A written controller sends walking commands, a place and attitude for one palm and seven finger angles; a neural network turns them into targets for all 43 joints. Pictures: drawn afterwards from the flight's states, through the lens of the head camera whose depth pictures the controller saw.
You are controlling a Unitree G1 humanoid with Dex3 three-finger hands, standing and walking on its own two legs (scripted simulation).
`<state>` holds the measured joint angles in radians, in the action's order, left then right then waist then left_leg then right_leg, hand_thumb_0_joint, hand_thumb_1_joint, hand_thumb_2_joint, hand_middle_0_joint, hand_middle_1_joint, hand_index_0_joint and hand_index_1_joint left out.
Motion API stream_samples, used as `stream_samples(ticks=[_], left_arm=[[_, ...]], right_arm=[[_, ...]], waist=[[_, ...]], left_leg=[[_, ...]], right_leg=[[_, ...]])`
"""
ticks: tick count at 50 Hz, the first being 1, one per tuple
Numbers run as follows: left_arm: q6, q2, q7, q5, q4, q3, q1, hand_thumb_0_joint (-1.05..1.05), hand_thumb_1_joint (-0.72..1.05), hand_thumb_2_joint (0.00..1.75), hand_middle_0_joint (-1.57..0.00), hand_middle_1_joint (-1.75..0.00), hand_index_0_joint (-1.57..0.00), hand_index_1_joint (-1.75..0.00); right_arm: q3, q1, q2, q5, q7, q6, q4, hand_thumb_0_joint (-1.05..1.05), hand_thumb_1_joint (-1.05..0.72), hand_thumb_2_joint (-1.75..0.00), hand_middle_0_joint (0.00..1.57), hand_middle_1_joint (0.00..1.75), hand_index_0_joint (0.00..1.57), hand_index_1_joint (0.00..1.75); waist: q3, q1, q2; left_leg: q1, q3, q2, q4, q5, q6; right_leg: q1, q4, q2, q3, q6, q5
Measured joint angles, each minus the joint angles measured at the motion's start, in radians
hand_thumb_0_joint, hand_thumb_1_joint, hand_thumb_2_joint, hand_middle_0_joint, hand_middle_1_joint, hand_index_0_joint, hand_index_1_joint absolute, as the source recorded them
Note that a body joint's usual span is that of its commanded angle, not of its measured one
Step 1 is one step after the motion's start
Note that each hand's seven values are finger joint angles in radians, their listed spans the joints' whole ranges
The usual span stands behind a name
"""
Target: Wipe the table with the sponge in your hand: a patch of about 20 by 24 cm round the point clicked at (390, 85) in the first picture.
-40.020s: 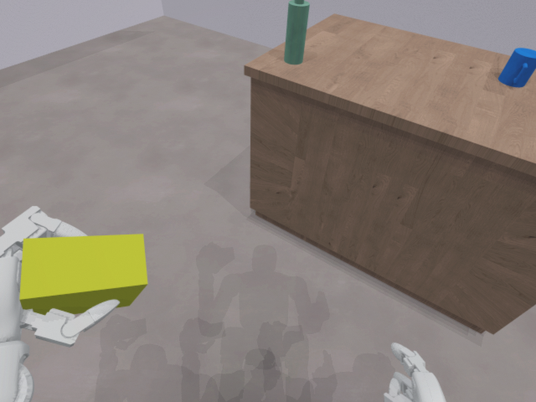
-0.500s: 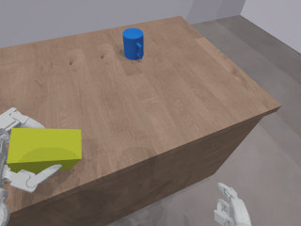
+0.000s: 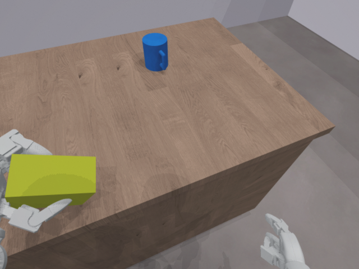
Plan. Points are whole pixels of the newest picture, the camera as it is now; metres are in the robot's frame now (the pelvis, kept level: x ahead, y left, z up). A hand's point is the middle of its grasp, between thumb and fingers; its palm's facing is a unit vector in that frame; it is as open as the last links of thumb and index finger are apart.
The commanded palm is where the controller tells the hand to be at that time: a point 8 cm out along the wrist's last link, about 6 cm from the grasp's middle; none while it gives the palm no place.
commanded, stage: shuffle to correct the standing spot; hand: left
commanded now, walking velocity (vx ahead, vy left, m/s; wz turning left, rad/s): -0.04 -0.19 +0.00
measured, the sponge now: (64, 183) +0.23 +0.21 +0.14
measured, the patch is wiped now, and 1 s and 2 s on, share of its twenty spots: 0.00 0.00 0.00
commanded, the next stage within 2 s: come to a stop and stand still in 0.98 s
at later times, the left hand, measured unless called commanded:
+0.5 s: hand (27, 182) +0.22 +0.25 +0.16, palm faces +0.33 -0.85 -0.42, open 9.9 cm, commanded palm +0.16 +0.29 +0.18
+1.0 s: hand (28, 183) +0.22 +0.25 +0.16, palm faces +0.33 -0.85 -0.42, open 9.9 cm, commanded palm +0.16 +0.29 +0.18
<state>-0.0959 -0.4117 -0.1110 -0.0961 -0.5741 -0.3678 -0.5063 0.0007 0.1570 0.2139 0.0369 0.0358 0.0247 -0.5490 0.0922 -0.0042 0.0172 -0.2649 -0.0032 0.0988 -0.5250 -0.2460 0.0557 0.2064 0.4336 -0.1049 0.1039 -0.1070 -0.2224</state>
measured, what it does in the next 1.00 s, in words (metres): stands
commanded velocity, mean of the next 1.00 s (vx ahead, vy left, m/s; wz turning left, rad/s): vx -0.02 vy -0.20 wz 0.00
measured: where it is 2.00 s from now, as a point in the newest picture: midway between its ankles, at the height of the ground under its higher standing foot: outside the picture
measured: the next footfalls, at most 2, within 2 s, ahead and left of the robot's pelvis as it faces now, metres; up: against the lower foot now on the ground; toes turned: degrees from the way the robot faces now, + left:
none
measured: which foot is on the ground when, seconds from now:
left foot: down 0.00-1.00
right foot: down 0.00-1.00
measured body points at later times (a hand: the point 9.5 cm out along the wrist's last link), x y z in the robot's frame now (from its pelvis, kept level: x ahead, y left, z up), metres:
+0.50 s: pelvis -0.01 +0.01 +0.00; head +0.03 +0.02 +0.45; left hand +0.19 +0.29 +0.19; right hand +0.17 -0.21 -0.08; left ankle +0.02 +0.16 -0.74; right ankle +0.01 -0.05 -0.74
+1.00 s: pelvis +0.00 +0.01 +0.00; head +0.03 +0.01 +0.45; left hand +0.19 +0.29 +0.18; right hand +0.18 -0.22 -0.08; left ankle +0.02 +0.16 -0.74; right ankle +0.01 -0.05 -0.74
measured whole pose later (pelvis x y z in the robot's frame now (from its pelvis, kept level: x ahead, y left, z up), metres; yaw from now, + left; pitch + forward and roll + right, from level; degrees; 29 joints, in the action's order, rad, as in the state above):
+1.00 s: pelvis +0.00 +0.01 +0.00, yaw +0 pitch +0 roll -1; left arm -0.08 -0.40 -0.12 -0.09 -0.55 -0.36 -0.50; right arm 0.01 0.17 0.21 0.04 0.04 0.03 -0.55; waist 0.08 0.00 0.02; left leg -0.27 0.01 0.09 -0.51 -0.24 0.05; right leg 0.21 0.42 -0.10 0.10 -0.09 -0.21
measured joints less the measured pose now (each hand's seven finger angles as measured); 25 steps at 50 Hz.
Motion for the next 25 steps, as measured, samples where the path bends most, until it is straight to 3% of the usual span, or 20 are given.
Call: stream_samples(ticks=[14, 25], left_arm=[[0.012, 0.031, -0.011, 0.008, 0.039, 0.02, 0.022, -0.01, -0.49, 1.04, -0.74, -1.35, -0.76, -1.35], [0.005, 0.008, -0.008, 0.009, 0.025, 0.008, 0.018, -0.01, -0.49, 1.04, -0.74, -1.35, -0.76, -1.35]], right_arm=[[0.015, 0.02, -0.008, 0.0, 0.003, 0.0, -0.007, 0.01, -0.9, -0.9, 0.2, 0.3, 0.2, 0.3], [0.019, 0.022, -0.02, -0.003, 0.0, 0.005, -0.002, 0.01, -0.9, -0.9, 0.21, 0.3, 0.2, 0.3]], waist=[[-0.013, 0.015, 0.0], [-0.015, 0.003, -0.004]], left_leg=[[-0.003, 0.007, -0.005, 0.016, 0.016, -0.013], [-0.002, 0.015, -0.011, 0.028, 0.023, -0.011]], right_leg=[[0.002, -0.022, 0.005, -0.007, 0.013, 0.024], [0.005, -0.029, 0.011, -0.014, 0.016, 0.029]])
